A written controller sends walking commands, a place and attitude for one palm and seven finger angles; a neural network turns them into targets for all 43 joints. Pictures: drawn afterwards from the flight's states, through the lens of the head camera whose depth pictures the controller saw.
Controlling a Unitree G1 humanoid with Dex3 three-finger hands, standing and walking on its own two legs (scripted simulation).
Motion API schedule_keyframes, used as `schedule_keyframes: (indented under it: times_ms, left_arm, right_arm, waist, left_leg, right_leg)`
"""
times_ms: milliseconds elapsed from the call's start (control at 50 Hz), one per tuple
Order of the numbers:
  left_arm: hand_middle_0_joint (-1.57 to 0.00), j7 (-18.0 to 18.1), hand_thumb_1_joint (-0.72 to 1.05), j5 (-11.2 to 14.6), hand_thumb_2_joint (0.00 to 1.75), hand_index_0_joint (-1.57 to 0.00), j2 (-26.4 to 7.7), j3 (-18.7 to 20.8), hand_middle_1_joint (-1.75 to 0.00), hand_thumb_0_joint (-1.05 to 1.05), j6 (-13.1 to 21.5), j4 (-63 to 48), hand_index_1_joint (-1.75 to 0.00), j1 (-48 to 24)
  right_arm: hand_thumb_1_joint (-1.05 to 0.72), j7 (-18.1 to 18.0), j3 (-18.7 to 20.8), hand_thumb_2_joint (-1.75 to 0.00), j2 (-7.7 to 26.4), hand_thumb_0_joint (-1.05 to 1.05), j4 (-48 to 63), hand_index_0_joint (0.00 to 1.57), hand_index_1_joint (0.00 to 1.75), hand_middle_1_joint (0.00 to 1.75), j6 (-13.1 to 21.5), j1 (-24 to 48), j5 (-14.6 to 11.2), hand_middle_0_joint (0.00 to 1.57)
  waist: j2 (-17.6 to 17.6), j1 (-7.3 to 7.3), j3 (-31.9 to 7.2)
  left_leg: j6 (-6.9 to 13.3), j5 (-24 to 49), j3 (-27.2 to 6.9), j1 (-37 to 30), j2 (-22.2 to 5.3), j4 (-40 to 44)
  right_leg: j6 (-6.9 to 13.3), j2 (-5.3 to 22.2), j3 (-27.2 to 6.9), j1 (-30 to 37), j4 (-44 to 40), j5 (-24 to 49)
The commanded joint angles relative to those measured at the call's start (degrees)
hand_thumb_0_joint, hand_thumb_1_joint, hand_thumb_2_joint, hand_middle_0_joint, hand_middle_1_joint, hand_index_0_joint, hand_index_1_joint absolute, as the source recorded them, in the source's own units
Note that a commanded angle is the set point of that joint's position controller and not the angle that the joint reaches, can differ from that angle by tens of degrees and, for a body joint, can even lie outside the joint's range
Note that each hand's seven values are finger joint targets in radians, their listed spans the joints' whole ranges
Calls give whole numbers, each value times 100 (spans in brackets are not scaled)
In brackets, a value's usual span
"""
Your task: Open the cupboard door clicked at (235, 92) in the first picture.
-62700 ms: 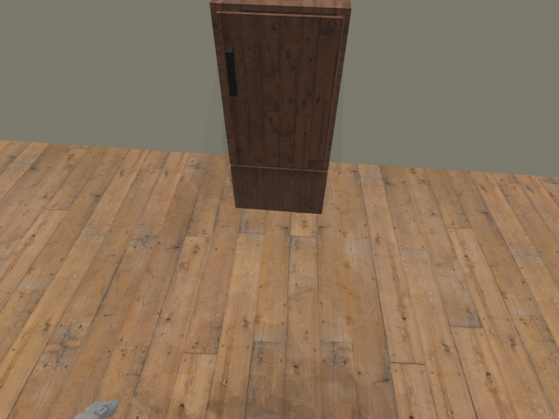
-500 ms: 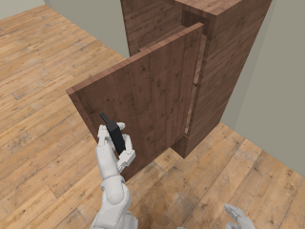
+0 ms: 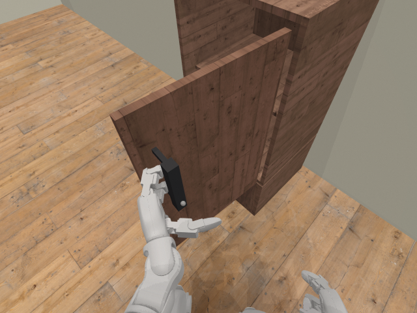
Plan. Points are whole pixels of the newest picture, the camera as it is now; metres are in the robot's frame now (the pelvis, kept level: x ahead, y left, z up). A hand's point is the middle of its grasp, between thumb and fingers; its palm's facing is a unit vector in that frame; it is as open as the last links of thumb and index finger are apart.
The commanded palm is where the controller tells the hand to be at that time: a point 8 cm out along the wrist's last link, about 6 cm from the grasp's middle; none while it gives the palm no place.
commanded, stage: open thumb and fingers to let go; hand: left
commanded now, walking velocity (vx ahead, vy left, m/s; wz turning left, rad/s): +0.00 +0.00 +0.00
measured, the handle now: (169, 180) +0.36 +0.10 +0.05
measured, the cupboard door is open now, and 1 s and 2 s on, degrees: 86 86 86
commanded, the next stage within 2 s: slide the hand sideways off the handle in 0.24 s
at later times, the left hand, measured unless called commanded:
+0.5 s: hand (179, 217) +0.29 +0.07 +0.03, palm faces -0.09 -0.99 -0.09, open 16.1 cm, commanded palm +0.28 +0.10 +0.04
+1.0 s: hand (169, 236) +0.25 +0.08 +0.04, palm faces -0.06 -1.00 +0.01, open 16.3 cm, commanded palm +0.23 +0.13 +0.04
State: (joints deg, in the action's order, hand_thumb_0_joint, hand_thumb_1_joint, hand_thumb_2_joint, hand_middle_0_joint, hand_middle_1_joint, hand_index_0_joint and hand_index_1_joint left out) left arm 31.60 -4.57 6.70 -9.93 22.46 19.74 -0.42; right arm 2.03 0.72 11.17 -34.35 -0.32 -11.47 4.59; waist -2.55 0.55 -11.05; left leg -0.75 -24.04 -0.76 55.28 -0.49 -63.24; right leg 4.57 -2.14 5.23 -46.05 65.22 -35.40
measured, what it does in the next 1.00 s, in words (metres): stands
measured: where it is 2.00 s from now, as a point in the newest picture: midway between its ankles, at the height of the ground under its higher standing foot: outside the picture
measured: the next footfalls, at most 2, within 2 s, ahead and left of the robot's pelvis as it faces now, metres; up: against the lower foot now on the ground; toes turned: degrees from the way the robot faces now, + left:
none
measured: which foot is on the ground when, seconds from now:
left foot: down 0.00-1.00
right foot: down 0.00-1.00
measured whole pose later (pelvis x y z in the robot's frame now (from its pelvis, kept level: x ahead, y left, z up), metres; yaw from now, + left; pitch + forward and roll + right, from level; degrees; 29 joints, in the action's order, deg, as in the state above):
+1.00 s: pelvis -0.01 +0.04 +0.00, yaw -2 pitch +14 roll -2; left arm 11.0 -0.4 -1.4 -15.5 21.9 6.3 11.7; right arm 3.0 -1.1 11.8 -26.0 -3.9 -13.7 1.2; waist -3.1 -0.1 -9.2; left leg 2.3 -25.2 1.4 54.8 -0.5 -65.7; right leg 1.8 -1.8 3.1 -45.4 66.1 -35.0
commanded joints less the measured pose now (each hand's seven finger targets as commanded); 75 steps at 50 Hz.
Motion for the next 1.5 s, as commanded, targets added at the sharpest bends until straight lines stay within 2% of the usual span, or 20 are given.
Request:
schedule_keyframes:
  times_ms: [0,200,320,340,360,400,420,440,500,540,580,660,680,720,840,1000,1180,1220,1360,1480]
  left_arm:
    - [-23,151,-50,-164,30,-23,376,-132,-80,0,328,-1256,-80,-1374]
    - [-15,434,-50,-209,30,-15,621,-212,-30,0,26,-979,-30,-1912]
    - [-15,589,-50,-227,30,-15,742,-162,-30,0,-106,-797,-30,-2329]
    - [-15,-658,-50,-937,30,-15,137,-1599,-30,0,139,-840,-30,-2013]
    - [-15,-1280,-50,-685,30,-15,-196,-1176,-30,0,441,-1144,-30,-2191]
    - [-15,-1998,-50,-455,30,-15,-399,-1189,-30,0,708,-1417,-30,-2322]
    - [-15,-2347,-50,-268,30,-15,-346,-1269,-30,0,759,-1456,-30,-2372]
    - [-15,-2568,-50,13,30,-15,-216,-1261,-30,0,737,-1408,-30,-2241]
    - [-15,-2665,-50,867,30,-15,120,-1023,-30,0,456,-1294,-30,-2006]
    - [-15,-2470,-50,1055,30,-15,88,-787,-30,0,292,-1259,-30,-1779]
    - [-15,-2204,-50,877,30,-15,-57,-644,-30,0,291,-1333,-30,-1573]
    - [-15,-1844,-50,212,30,-15,-153,-734,-30,0,497,-1434,-30,-1261]
    - [-15,-1798,-50,89,30,-15,-277,-666,-30,0,530,-1541,-30,-1051]
    - [-15,-1796,-50,37,30,-15,-330,-662,-30,0,561,-1660,-30,-802]
    - [-15,-1956,-50,239,30,-15,-539,-543,-30,0,415,-2350,-30,-3]
    - [-15,-2221,-50,403,30,-15,-728,-560,-30,0,484,-2913,-30,514]
    - [-15,-2779,-50,764,30,-15,-1284,110,-30,0,536,-3305,-30,1667]
    - [-15,-2884,-50,861,30,-15,-1317,133,-30,0,535,-3515,-30,1844]
    - [-15,-3301,-50,1105,30,-15,-1472,363,-30,0,674,-3596,-30,2298]
    - [-15,-3595,-50,1351,30,-15,-1982,1086,-30,0,713,-3660,-30,2828]
  right_arm:
    - [-90,-60,174,-90,481,0,821,20,30,30,252,307,-30,20]
    - [-90,-44,99,-90,458,0,778,20,30,30,290,487,-13,20]
    - [-90,-10,75,-90,443,0,713,20,30,30,279,555,-3,20]
    - [-90,45,135,-90,680,0,667,20,30,30,183,-38,-65,20]
    - [-90,43,198,-90,626,0,823,20,30,30,156,-30,-118,20]
    - [-90,13,206,-90,663,0,940,20,30,30,147,15,-185,20]
    - [-90,2,195,-90,669,0,957,20,30,30,161,-28,-248,20]
    - [-90,-16,173,-90,676,0,1052,20,30,30,182,11,-315,20]
    - [-90,-69,106,-90,712,0,1171,20,30,30,222,130,-465,20]
    - [-90,-85,94,-90,759,0,1216,20,30,30,195,178,-482,20]
    - [-90,-49,119,-90,781,0,1272,20,30,30,182,147,-425,20]
    - [-90,97,167,-90,748,0,1323,20,30,30,95,56,-318,20]
    - [-90,131,192,-90,770,0,1373,20,30,30,80,45,-296,20]
    - [-90,158,190,-90,754,0,1464,20,30,30,20,102,-298,20]
    - [-90,94,143,-90,721,0,1720,20,30,30,-110,156,-349,20]
    - [-90,-60,72,-90,669,0,1752,20,30,30,-12,145,-375,20]
    - [-90,-143,86,-90,641,0,1839,20,30,30,75,107,-400,20]
    - [-90,-161,88,-90,634,0,1872,20,30,30,90,136,-410,20]
    - [-90,-241,123,-90,673,0,1859,20,30,30,235,65,-420,20]
    - [-90,-329,177,-90,654,0,1794,20,30,30,270,76,-443,20]
  waist:
    - [570,125,-1505]
    - [447,121,-1354]
    - [310,104,-1439]
    - [653,801,-1131]
    - [539,520,-1439]
    - [145,441,-1857]
    - [134,534,-1765]
    - [28,466,-1613]
    - [278,414,-1162]
    - [514,332,-1025]
    - [556,228,-1120]
    - [446,222,-1106]
    - [366,115,-1280]
    - [349,81,-1260]
    - [304,-46,-1317]
    - [577,163,-963]
    - [242,-48,-1246]
    - [182,-15,-1221]
    - [490,99,-1001]
    - [423,-54,-1107]
  left_leg:
    - [197,928,-128,-1654,66,406]
    - [172,682,-212,-1723,26,535]
    - [142,514,-254,-1785,24,611]
    - [249,615,-282,-1862,19,449]
    - [267,755,-263,-1810,39,375]
    - [257,841,-297,-2114,57,346]
    - [253,755,-342,-2258,42,376]
    - [238,564,-361,-2340,38,458]
    - [192,-43,-466,-2376,-4,804]
    - [181,-177,-479,-2256,-15,930]
    - [177,6,-477,-2199,-20,911]
    - [194,276,-435,-2027,-32,682]
    - [174,361,-450,-2030,-28,657]
    - [172,338,-396,-2017,-33,640]
    - [174,467,-293,-2082,-26,716]
    - [241,560,-291,-1806,-13,539]
    - [237,912,-170,-1765,50,397]
    - [235,983,-134,-1752,49,357]
    - [241,898,-174,-1342,56,157]
    - [211,981,-127,-1024,78,-2]
  right_leg:
    - [-400,236,-540,178,-1262,2444]
    - [-272,88,-303,-169,-1220,1548]
    - [-233,52,-209,-278,-1132,1289]
    - [-305,111,-411,-537,-1183,1700]
    - [-265,161,-464,-367,-1120,1937]
    - [-230,149,-512,-364,-1012,2035]
    - [-228,140,-468,-483,-1058,1836]
    - [-217,114,-438,-568,-1140,1540]
    - [-234,40,-289,-574,-1354,953]
    - [-255,34,-236,-472,-1387,875]
    - [-249,37,-192,-450,-1236,983]
    - [-223,68,-190,-695,-952,1119]
    - [-191,63,-191,-640,-862,1148]
    - [-190,61,-220,-644,-883,1131]
    - [-194,25,-278,-300,-997,1281]
    - [-272,33,-331,-271,-1029,1519]
    - [-288,24,-462,93,-981,2101]
    - [-317,50,-480,129,-984,2296]
    - [-440,110,-578,102,-932,2617]
    - [-506,184,-829,428,-916,2983]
